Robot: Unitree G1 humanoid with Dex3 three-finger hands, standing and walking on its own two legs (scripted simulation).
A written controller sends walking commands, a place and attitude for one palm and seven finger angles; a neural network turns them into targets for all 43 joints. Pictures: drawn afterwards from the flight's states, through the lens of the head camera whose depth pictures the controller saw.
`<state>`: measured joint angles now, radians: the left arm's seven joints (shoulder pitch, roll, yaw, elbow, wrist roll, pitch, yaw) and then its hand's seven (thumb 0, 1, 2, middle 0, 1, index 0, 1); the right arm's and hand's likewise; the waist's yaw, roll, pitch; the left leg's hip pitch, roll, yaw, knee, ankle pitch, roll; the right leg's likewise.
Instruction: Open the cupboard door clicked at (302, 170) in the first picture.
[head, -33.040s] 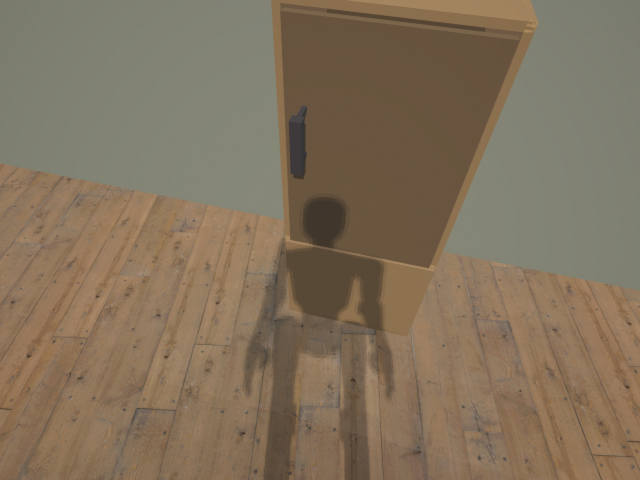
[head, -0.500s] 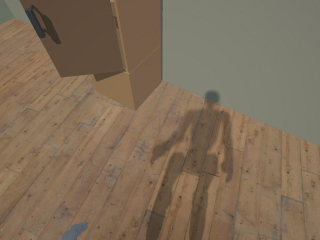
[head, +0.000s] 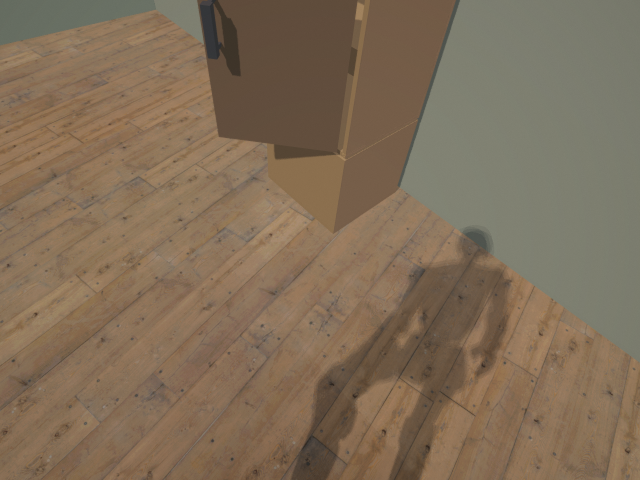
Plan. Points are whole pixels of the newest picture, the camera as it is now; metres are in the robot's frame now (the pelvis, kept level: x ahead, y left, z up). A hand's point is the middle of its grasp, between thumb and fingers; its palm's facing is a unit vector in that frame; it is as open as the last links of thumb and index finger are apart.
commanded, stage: take the last steps up to it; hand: left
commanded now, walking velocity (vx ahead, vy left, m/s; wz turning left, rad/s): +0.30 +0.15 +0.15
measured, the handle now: (212, 27) +1.07 +0.38 +0.03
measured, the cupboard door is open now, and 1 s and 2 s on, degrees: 41 41 41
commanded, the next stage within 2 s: come to a stop and stand still in 1.20 s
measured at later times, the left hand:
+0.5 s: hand (215, 364) +0.29 +0.19 -0.15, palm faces +0.02 -0.98 -0.20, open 7.4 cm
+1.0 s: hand (149, 391) +0.25 +0.29 -0.18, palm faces +0.20 -0.97 -0.17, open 7.3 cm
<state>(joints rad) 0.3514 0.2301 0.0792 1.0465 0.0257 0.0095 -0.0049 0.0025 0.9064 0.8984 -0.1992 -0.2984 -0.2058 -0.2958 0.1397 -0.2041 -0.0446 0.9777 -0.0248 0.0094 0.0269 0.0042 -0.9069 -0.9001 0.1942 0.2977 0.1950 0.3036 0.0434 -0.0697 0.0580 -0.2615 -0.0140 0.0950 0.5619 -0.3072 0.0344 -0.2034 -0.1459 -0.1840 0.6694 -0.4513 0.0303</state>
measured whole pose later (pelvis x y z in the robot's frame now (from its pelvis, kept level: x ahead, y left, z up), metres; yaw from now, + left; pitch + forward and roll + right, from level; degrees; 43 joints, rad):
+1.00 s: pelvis +0.34 +0.12 +0.00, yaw +5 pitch +1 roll +0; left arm 0.39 0.17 0.06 1.14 0.02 -0.01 0.00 0.00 0.91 0.90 -0.20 -0.30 -0.20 -0.30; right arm 0.11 -0.18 -0.04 0.97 -0.03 -0.06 0.02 0.00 -0.91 -0.90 0.19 0.30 0.19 0.30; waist 0.05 -0.04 0.07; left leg -0.40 0.03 0.13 0.62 -0.23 0.05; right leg -0.26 -0.13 -0.06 0.97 -0.51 0.00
